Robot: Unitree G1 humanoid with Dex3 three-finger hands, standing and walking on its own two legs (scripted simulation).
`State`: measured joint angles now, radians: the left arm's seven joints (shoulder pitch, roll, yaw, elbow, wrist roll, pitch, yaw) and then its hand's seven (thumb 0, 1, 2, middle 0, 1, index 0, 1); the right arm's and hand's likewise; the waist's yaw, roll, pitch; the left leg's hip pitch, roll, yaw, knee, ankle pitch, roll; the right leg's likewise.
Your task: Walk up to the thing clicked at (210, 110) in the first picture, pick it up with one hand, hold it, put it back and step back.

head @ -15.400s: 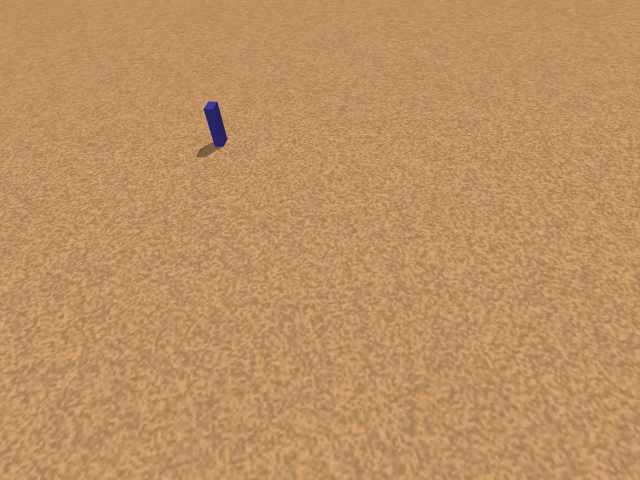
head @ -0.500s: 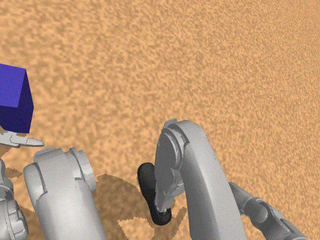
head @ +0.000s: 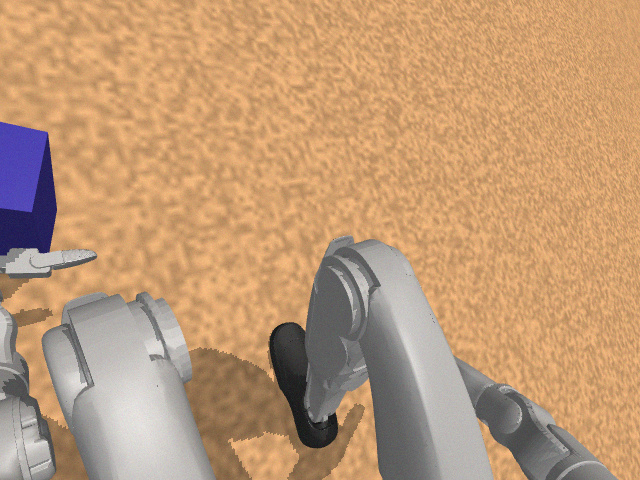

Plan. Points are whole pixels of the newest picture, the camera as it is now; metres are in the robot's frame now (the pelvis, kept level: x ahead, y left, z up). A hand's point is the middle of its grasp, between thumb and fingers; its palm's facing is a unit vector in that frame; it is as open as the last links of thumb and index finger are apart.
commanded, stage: rest palm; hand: left
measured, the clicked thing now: (19, 206) +0.44 +0.25 -0.17
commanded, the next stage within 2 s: close in 0.04 s
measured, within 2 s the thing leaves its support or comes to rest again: leaves its support in 1.86 s
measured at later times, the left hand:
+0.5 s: hand (22, 224) +0.42 +0.24 -0.17, palm faces +0.21 -0.98 -0.02, open 12.4 cm
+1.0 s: hand (16, 223) +0.42 +0.25 -0.17, palm faces +0.24 -0.97 +0.00, open 11.1 cm
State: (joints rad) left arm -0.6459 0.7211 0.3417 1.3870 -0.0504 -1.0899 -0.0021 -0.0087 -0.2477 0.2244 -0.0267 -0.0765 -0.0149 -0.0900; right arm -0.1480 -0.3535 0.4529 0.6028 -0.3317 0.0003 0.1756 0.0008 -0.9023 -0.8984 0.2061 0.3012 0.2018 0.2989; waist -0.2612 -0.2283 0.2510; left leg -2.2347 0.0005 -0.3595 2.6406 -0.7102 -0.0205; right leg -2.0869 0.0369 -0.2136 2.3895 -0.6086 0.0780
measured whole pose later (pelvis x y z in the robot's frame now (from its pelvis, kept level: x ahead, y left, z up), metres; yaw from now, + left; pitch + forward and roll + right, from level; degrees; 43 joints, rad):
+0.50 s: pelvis +0.00 +0.00 +0.00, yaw -1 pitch +14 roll -18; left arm -0.65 0.76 0.34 1.44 -0.04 -1.13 0.03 0.00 0.07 0.41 -0.31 -0.32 -0.30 -0.32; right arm -0.17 -0.36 0.49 0.59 -0.35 0.01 0.18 0.00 -0.88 -0.89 0.21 0.30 0.20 0.30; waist -0.27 -0.25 0.27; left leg -2.23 0.00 -0.38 2.65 -0.71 -0.01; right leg -2.07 0.05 -0.23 2.37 -0.60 0.08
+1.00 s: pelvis -0.01 +0.01 +0.00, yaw -1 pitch +13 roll -19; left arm -0.66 0.78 0.36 1.46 -0.03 -1.15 0.03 -0.01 -0.01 0.61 -0.47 -0.53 -0.48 -0.55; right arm -0.16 -0.36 0.51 0.58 -0.36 0.01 0.17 0.00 -0.87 -0.89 0.21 0.30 0.20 0.30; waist -0.27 -0.26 0.28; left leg -2.22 0.01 -0.39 2.65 -0.70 -0.01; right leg -2.06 0.06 -0.24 2.36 -0.59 0.08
